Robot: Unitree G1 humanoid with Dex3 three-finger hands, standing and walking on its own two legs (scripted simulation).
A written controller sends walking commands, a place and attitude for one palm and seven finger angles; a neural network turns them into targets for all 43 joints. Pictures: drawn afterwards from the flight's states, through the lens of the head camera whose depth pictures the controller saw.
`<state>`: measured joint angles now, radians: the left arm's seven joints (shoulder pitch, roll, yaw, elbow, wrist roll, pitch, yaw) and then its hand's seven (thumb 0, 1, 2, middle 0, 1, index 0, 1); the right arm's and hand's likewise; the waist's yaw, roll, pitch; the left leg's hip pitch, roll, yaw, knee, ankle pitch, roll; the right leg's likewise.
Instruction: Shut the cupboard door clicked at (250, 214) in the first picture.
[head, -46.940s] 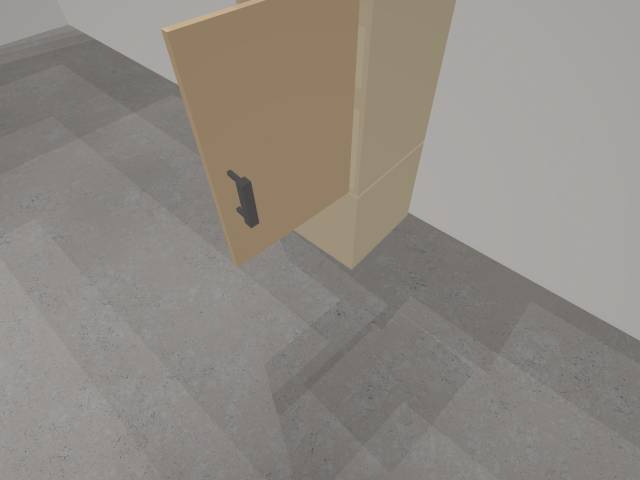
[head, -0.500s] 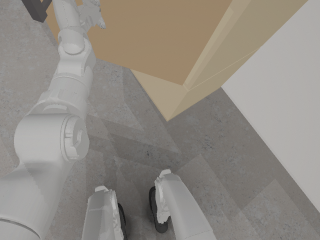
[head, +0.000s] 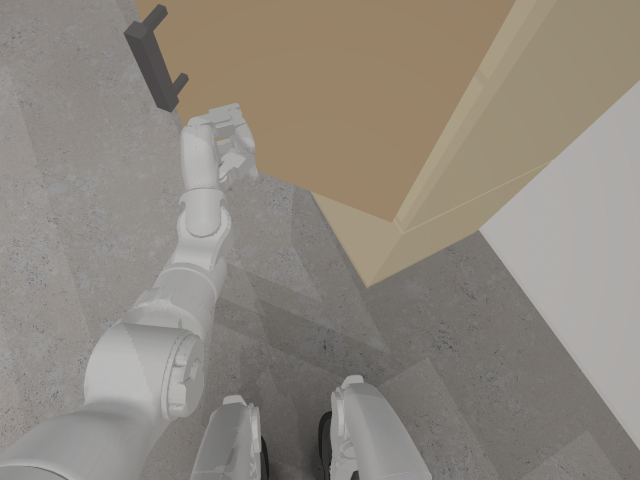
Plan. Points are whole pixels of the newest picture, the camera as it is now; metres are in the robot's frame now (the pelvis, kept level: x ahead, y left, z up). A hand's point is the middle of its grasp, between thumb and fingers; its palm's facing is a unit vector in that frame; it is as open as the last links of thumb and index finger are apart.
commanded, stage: pull the fist back off the door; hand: left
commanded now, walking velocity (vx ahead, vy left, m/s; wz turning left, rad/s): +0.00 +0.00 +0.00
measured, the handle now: (163, 60) +0.66 +0.15 +0.03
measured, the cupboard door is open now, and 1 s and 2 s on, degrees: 40 40 40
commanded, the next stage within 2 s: draw the hand back to the body in 0.18 s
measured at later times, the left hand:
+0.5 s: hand (223, 158) +0.47 +0.06 +0.07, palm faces +0.04 -1.00 -0.08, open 3.1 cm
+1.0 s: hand (42, 264) +0.32 +0.17 +0.17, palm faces +0.06 -0.97 -0.22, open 3.1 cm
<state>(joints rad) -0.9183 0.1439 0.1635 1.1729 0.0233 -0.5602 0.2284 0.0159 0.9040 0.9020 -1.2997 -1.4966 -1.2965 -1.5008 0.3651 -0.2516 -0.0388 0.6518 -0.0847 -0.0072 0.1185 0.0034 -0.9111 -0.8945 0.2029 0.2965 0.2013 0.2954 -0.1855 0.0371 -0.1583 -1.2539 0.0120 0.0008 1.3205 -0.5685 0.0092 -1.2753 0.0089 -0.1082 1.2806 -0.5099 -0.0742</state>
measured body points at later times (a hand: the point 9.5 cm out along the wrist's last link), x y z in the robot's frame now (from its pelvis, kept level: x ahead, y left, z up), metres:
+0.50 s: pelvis +0.00 +0.01 +0.02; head +0.13 -0.01 +0.45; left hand +0.46 +0.12 +0.08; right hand +0.02 -0.23 -0.12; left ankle +0.02 +0.12 -0.61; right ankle +0.04 -0.08 -0.61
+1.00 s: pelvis +0.03 +0.02 +0.11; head +0.04 +0.01 +0.56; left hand +0.31 +0.22 +0.19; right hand +0.21 -0.22 +0.03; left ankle +0.02 +0.11 -0.61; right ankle +0.04 -0.08 -0.61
